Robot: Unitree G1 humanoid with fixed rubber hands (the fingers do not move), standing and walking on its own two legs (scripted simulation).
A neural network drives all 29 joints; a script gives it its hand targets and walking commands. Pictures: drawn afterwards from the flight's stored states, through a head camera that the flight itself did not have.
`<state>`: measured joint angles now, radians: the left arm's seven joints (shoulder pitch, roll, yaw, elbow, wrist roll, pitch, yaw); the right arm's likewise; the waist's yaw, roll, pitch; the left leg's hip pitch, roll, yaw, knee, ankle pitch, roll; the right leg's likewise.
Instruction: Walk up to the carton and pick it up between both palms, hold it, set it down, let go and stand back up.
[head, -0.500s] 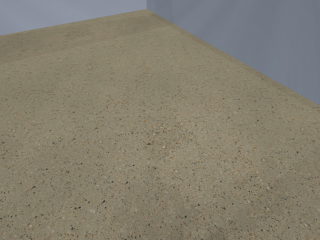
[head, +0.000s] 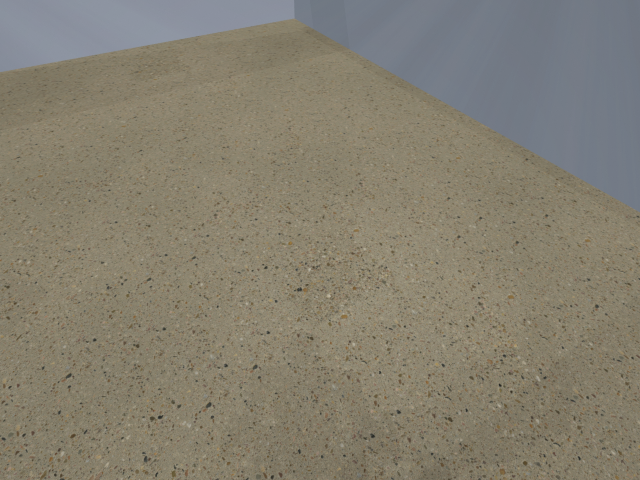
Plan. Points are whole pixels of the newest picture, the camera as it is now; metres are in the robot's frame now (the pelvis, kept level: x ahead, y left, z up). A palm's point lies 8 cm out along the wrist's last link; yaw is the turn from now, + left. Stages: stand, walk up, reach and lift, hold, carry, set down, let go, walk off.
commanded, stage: stand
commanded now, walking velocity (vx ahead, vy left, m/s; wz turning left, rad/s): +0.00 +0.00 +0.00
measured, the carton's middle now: out of the picture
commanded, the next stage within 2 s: walk up in 0.16 s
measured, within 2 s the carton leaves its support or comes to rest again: neither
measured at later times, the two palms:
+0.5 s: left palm out of the picture +0.04 +0.28 -0.12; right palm out of the picture +0.08 -0.25 -0.12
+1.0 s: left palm out of the picture -0.14 +0.36 -0.11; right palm (348, 421) +0.26 -0.03 -0.12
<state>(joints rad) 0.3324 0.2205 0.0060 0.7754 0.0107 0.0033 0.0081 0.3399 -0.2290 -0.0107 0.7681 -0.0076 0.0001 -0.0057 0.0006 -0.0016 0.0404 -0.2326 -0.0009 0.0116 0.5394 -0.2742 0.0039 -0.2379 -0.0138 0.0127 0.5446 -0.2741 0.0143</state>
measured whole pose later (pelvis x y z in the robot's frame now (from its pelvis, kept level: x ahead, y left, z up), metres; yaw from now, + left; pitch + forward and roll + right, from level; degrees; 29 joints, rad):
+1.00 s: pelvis +0.01 +0.11 -0.01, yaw +41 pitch -2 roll -2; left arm 0.34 0.26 0.06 0.80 0.08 -0.07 0.06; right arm 0.23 -0.32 -0.05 0.75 -0.08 0.10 0.12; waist 0.00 0.07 0.05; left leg -0.58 0.09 -0.02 1.07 -0.33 -0.04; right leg -0.20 -0.12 -0.27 0.56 -0.30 0.01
